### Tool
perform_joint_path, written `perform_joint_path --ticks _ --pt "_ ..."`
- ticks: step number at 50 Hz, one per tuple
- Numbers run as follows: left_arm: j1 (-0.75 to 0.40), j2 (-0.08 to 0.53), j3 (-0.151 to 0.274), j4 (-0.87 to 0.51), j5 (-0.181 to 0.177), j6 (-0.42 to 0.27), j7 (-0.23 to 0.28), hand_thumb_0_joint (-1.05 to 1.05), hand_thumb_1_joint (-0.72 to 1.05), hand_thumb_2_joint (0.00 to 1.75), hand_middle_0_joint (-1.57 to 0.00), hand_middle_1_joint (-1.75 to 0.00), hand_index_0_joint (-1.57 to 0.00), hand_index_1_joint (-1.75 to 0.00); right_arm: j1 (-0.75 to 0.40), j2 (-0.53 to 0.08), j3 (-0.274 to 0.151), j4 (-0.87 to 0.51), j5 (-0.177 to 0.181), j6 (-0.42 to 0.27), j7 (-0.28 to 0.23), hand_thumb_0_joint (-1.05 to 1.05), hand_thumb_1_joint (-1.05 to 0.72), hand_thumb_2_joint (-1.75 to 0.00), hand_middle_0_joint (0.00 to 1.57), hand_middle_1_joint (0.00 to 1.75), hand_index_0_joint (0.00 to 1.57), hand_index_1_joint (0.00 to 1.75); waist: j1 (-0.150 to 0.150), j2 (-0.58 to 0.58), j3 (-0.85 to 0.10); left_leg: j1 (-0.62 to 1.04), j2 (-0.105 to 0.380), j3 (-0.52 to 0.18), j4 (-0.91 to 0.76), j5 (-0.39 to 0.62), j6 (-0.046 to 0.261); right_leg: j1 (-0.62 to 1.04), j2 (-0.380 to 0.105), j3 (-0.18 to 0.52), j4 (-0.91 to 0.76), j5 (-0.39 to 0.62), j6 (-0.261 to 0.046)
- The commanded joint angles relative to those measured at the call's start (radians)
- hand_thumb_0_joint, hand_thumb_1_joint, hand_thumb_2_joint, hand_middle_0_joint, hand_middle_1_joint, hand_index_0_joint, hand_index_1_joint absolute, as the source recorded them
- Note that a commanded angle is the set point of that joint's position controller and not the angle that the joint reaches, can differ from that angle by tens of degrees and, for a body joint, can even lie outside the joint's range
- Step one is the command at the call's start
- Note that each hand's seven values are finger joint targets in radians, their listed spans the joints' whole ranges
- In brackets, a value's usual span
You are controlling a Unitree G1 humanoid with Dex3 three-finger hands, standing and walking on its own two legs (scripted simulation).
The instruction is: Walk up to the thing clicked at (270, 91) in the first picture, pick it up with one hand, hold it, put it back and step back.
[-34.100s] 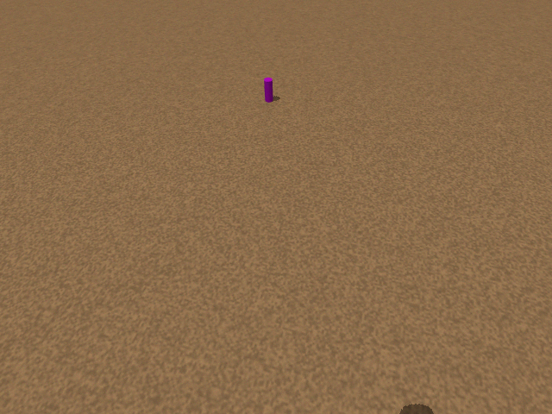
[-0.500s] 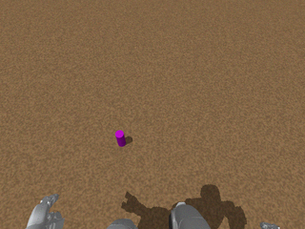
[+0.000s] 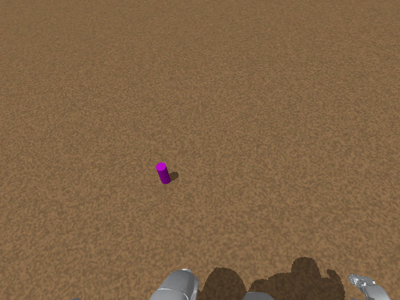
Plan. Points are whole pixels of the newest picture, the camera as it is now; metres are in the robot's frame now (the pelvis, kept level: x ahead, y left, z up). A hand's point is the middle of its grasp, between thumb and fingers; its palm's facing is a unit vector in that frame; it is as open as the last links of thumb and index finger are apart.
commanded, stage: step back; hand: left
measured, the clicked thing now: (163, 173) +0.78 +0.28 -0.69
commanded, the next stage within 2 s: stand in 1.72 s
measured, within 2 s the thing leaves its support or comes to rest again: neither
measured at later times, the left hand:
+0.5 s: hand out of the picture -0.09 +0.26 -0.16, palm faces +0.03 -0.94 -0.35, open 7.4 cm
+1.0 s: hand out of the picture -0.20 +0.25 -0.14, palm faces +0.09 -0.91 -0.40, open 7.4 cm
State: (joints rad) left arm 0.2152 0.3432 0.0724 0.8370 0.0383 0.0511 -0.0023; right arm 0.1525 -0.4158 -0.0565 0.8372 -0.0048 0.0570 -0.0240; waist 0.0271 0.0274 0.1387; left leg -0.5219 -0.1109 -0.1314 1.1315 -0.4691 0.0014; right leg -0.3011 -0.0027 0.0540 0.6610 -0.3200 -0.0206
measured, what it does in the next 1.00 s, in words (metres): walks backwards: left foot, then right foot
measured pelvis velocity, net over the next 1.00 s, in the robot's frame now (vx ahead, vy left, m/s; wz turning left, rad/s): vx -0.25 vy -0.03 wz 0.07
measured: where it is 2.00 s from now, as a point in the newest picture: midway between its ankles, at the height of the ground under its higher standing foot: outside the picture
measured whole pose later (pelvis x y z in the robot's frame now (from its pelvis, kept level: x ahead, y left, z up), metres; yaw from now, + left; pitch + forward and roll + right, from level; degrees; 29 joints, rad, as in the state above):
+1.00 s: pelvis -0.25 -0.03 +0.00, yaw +4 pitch -2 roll +2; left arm 0.22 0.39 0.08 0.93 0.03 0.02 -0.01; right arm 0.29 -0.35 -0.05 0.99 -0.05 -0.02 0.02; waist 0.02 -0.03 0.07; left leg -0.22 -0.05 -0.01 0.56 -0.31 0.02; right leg -0.32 -0.04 0.01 0.82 -0.48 -0.02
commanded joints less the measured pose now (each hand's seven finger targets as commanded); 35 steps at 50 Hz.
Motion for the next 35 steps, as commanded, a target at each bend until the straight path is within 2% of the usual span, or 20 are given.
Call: perform_joint_path --ticks 1,6,7,9,10,11,12,13,16,17,21,24,26,28,29,30,31,32,33,35 --pt "-0.115 0.256 0.08 -0.142 0.012 -0.032 0.024 0.0 0.9 0.9 -0.2 -0.3 -0.2 -0.3 0.052 -0.159 -0.038 -0.057 -0.003 -0.037 -0.017 0.0 -0.9 -0.9 0.2 0.3 0.2 0.3 -0.013 -0.177 -0.083 0.035 -0.015 -0.001 0.042 0.001 -0.017 -0.026 -0.174 0.155 -0.239 0.221 -0.164" --pt "-0.03 0.251 0.074 -0.135 0.01 -0.017 0.039 0.0 0.9 0.9 -0.2 -0.3 -0.2 -0.3 0.053 -0.134 -0.032 -0.068 -0.015 -0.056 -0.016 0.0 -0.9 -0.9 0.2 0.3 0.2 0.3 0.03 -0.251 -0.206 0.048 0.076 0.075 -0.375 -0.062 -0.016 0.284 -0.24 0.177 -0.142 0.464 -0.19" --pt "-0.046 0.253 0.072 -0.142 0.001 -0.013 0.039 0.0 0.9 0.9 -0.2 -0.3 -0.2 -0.3 0.089 -0.131 -0.034 -0.056 -0.017 -0.059 -0.014 0.0 -0.9 -0.9 0.2 0.3 0.2 0.3 0.015 -0.263 -0.232 0.095 0.094 0.089 -0.488 -0.018 -0.007 0.296 -0.241 0.177 -0.107 0.486 -0.179" --pt "-0.09 0.26 0.063 -0.156 -0.014 0.003 0.031 0.0 0.9 0.9 -0.2 -0.3 -0.2 -0.3 0.177 -0.129 -0.044 -0.013 -0.021 -0.064 -0.011 0.0 -0.9 -0.9 0.2 0.3 0.2 0.3 -0.03 -0.189 -0.259 0.265 0.075 0.147 -0.756 0.25 0.011 0.212 -0.198 0.11 0.002 0.436 -0.124" --pt "-0.082 0.225 0.051 -0.168 -0.016 0.01 0.027 0.0 0.9 0.9 -0.2 -0.3 -0.2 -0.3 0.166 -0.159 -0.058 -0.02 -0.033 -0.065 -0.012 0.0 -0.9 -0.9 0.2 0.3 0.2 0.3 -0.022 -0.126 -0.259 0.348 0.143 0.019 -0.769 0.34 0.038 0.078 -0.159 0.101 0.049 0.306 -0.077" --pt "-0.053 0.185 0.039 -0.175 -0.023 0.011 0.024 0.0 0.9 0.9 -0.2 -0.3 -0.2 -0.3 0.129 -0.264 -0.082 -0.032 -0.047 -0.062 -0.013 0.0 -0.9 -0.9 0.2 0.3 0.2 0.3 -0.003 0.111 -0.25 0.445 0.356 -0.264 -0.764 0.517 0.118 -0.16 -0.016 -0.001 0.229 0.025 -0.018" --pt "-0.107 0.219 0.054 -0.18 -0.026 0.01 0.035 0.0 0.9 0.9 -0.2 -0.3 -0.2 -0.3 0.07 -0.346 -0.087 -0.062 -0.043 -0.054 -0.004 0.0 -0.9 -0.9 0.2 0.3 0.2 0.3 -0.035 0.161 -0.208 0.305 0.491 -0.369 -0.762 0.604 0.26 -0.19 0.076 0.034 0.379 -0.328 0.008" --pt "-0.139 0.244 0.062 -0.172 -0.015 0.011 0.043 0.0 0.9 0.9 -0.2 -0.3 -0.2 -0.3 0.029 -0.363 -0.093 -0.075 -0.04 -0.062 -0.011 0.0 -0.9 -0.9 0.2 0.3 0.2 0.3 -0.056 0.205 -0.165 0.16 0.584 -0.476 -0.81 0.556 0.345 -0.143 0.039 0.127 0.538 -0.343 0.011" --pt "-0.063 0.232 0.066 -0.115 -0.031 0.016 0.027 0.0 0.9 0.9 -0.2 -0.3 -0.2 -0.3 -0.061 -0.214 -0.05 -0.082 -0.048 -0.066 -0.021 0.0 -0.9 -0.9 0.2 0.3 0.2 0.3 0.02 0.05 -0.132 0.249 0.359 -0.111 -0.706 0.707 0.22 -0.196 0.1 0.172 0.654 -0.192 0.001" --pt "-0.045 0.232 0.063 -0.11 -0.028 0.014 0.024 0.0 0.9 0.9 -0.2 -0.3 -0.2 -0.3 -0.037 -0.198 -0.049 -0.077 -0.038 -0.066 -0.023 0.0 -0.9 -0.9 0.2 0.3 0.2 0.3 0.015 0.046 -0.138 0.3 0.332 -0.083 -0.686 0.702 0.191 -0.23 0.112 0.153 0.64 -0.165 0.004" --pt "-0.046 0.208 0.054 -0.105 -0.015 -0.005 0.025 0.0 0.9 0.9 -0.2 -0.3 -0.2 -0.3 0.032 -0.187 -0.055 -0.066 -0.029 -0.057 -0.018 0.0 -0.9 -0.9 0.2 0.3 0.2 0.3 -0.036 0.118 -0.156 0.453 0.337 -0.075 -0.648 0.698 0.235 -0.233 0.077 0.091 0.452 -0.194 0.054" --pt "-0.038 0.209 0.041 -0.085 -0.013 -0.03 0.018 0.0 0.9 0.9 -0.2 -0.3 -0.2 -0.3 0.044 -0.21 -0.063 -0.065 -0.034 -0.053 -0.01 0.0 -0.9 -0.9 0.2 0.3 0.2 0.3 -0.066 0.171 -0.226 0.498 0.353 -0.073 -0.647 0.509 0.251 -0.144 0.022 0.013 0.174 -0.195 0.056" --pt "-0.002 0.213 0.045 -0.045 -0.013 -0.039 0.015 0.0 0.9 0.9 -0.2 -0.3 -0.2 -0.3 0.014 -0.236 -0.068 -0.069 -0.038 -0.041 -0.001 0.0 -0.9 -0.9 0.2 0.3 0.2 0.3 -0.059 0.211 -0.24 0.413 0.344 -0.071 -0.652 0.34 0.224 -0.018 0.02 -0.036 0.011 -0.175 0.04" --pt "0.1 0.211 0.049 0.025 -0.009 -0.048 0.009 0.0 0.9 0.9 -0.2 -0.3 -0.2 -0.3 -0.026 -0.256 -0.071 -0.07 -0.029 -0.026 0.006 0.0 -0.9 -0.9 0.2 0.3 0.2 0.3 -0.011 0.194 -0.246 0.286 0.306 -0.02 -0.625 0.2 0.186 0.146 0.036 -0.089 -0.218 -0.036 0.006" --pt "0.128 0.231 0.063 0.054 -0.004 -0.051 0.009 0.0 0.9 0.9 -0.2 -0.3 -0.2 -0.3 -0.03 -0.226 -0.062 -0.071 -0.025 -0.021 0.008 0.0 -0.9 -0.9 0.2 0.3 0.2 0.3 0.006 0.123 -0.231 0.192 0.267 0.004 -0.567 0.121 0.142 0.202 0.038 -0.055 -0.25 -0.027 -0.018" --pt "0.141 0.28 0.077 0.056 0.013 -0.055 0.008 0.0 0.9 0.9 -0.2 -0.3 -0.2 -0.3 -0.034 -0.178 -0.048 -0.087 -0.022 -0.022 0.01 0.0 -0.9 -0.9 0.2 0.3 0.2 0.3 0.011 -0.035 -0.191 0.015 0.198 0.049 -0.423 -0.008 0.084 0.228 -0.072 0.174 -0.287 -0.173 -0.066" --pt "0.075 0.368 0.095 0.013 0.016 -0.058 0.01 0.0 0.9 0.9 -0.2 -0.3 -0.2 -0.3 -0.073 -0.121 -0.033 -0.113 -0.02 -0.029 0.005 0.0 -0.9 -0.9 0.2 0.3 0.2 0.3 0.03 -0.231 -0.122 -0.104 0.056 0.054 -0.291 -0.093 0.017 0.077 -0.279 0.477 -0.402 -0.439 -0.146" --pt "-0.026 0.44 0.103 -0.019 0.022 -0.053 0.014 0.0 0.9 0.9 -0.2 -0.3 -0.2 -0.3 -0.11 -0.184 -0.06 -0.097 -0.024 -0.029 -0.007 0.0 -0.9 -0.9 0.2 0.3 0.2 0.3 0.06 -0.26 -0.047 0.032 0.092 -0.033 -0.146 -0.102 -0.014 -0.21 -0.425 0.609 -0.484 -0.567 -0.265" --pt "-0.112 0.406 0.094 -0.034 0.017 -0.056 0.018 0.0 0.9 0.9 -0.2 -0.3 -0.2 -0.3 -0.083 -0.219 -0.073 -0.069 -0.019 -0.03 -0.003 0.0 -0.9 -0.9 0.2 0.3 0.2 0.3 0.009 -0.226 0.026 0.092 0.124 -0.056 -0.079 -0.049 -0.012 -0.314 -0.411 0.546 -0.479 -0.559 -0.248" --pt "-0.153 0.282 0.064 -0.039 0.009 -0.073 0.018 0.0 0.9 0.9 -0.2 -0.3 -0.2 -0.3 -0.007 -0.177 -0.052 -0.009 -0.009 -0.042 0.008 0.0 -0.9 -0.9 0.2 0.3 0.2 0.3 -0.037 -0.109 0.009 0.073 0.053 -0.023 -0.098 0.07 -0.004 -0.142 -0.218 0.23 -0.349 -0.197 -0.161"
